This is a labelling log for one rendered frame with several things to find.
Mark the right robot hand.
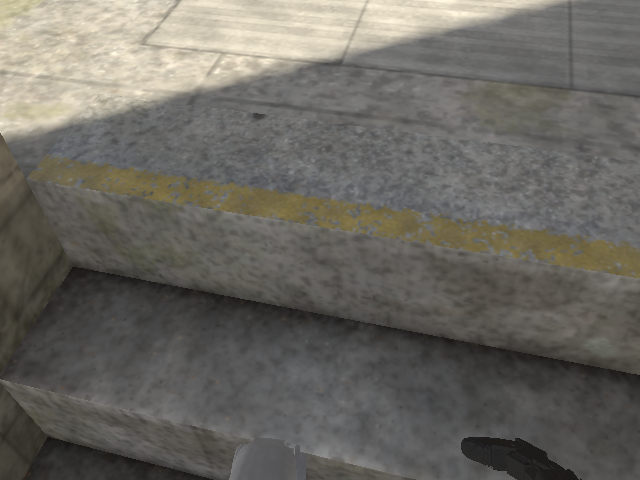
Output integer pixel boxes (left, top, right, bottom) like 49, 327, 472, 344
461, 437, 582, 480

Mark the left robot shin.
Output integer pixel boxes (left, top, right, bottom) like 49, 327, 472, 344
231, 444, 246, 471

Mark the robot left thigh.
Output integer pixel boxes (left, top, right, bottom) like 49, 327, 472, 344
229, 437, 308, 480

